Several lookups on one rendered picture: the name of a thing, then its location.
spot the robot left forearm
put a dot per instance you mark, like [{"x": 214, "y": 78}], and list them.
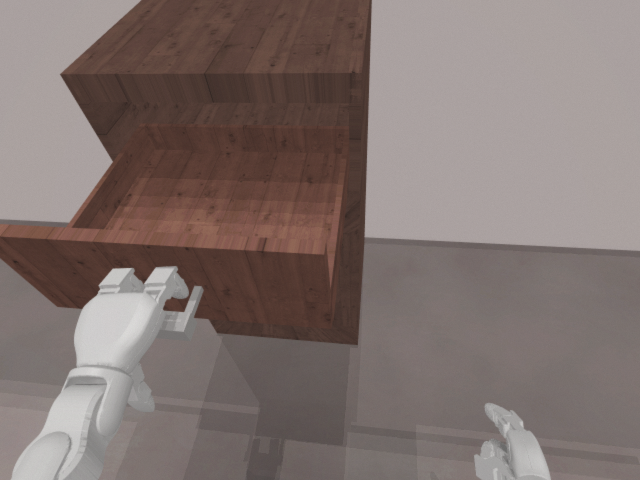
[{"x": 81, "y": 422}]

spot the cabinet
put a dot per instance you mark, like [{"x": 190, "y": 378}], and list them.
[{"x": 242, "y": 62}]

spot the right robot hand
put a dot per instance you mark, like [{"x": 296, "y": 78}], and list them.
[{"x": 520, "y": 456}]

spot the left robot hand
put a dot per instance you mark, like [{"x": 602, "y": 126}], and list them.
[{"x": 118, "y": 326}]

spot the handle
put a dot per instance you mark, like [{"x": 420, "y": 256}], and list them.
[{"x": 181, "y": 325}]

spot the drawer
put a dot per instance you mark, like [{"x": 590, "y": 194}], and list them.
[{"x": 252, "y": 213}]

